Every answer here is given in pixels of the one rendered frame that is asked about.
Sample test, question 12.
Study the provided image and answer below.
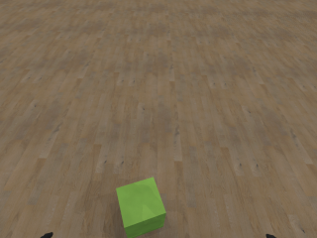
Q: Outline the carton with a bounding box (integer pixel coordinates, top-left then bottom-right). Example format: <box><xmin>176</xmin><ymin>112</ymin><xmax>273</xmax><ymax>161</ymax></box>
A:
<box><xmin>116</xmin><ymin>177</ymin><xmax>166</xmax><ymax>238</ymax></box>

